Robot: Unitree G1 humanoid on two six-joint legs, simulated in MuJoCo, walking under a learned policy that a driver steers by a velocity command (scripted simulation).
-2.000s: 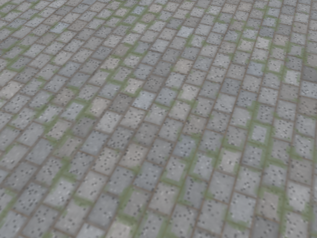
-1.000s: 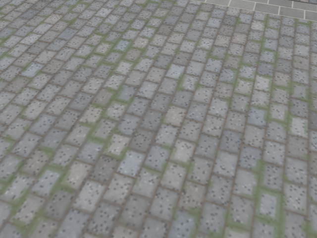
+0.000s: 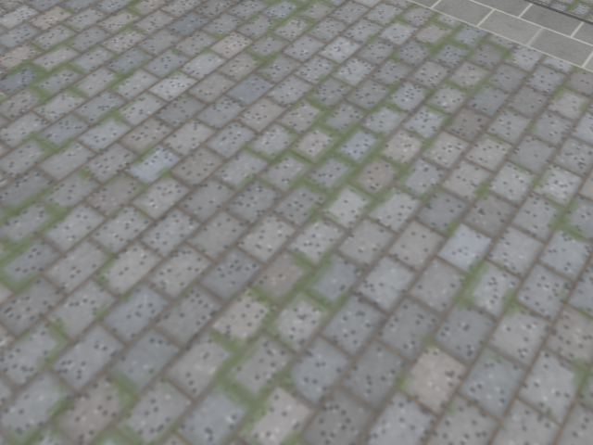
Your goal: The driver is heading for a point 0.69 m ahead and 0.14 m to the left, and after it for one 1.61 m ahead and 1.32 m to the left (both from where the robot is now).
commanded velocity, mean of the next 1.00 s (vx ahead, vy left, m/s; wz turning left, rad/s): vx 0.49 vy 0.00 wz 0.55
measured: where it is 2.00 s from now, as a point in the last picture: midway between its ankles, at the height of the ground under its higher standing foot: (237, 366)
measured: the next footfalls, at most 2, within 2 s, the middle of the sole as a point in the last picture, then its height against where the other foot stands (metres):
right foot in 0.38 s outside the picture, level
left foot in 0.90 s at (199, 401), level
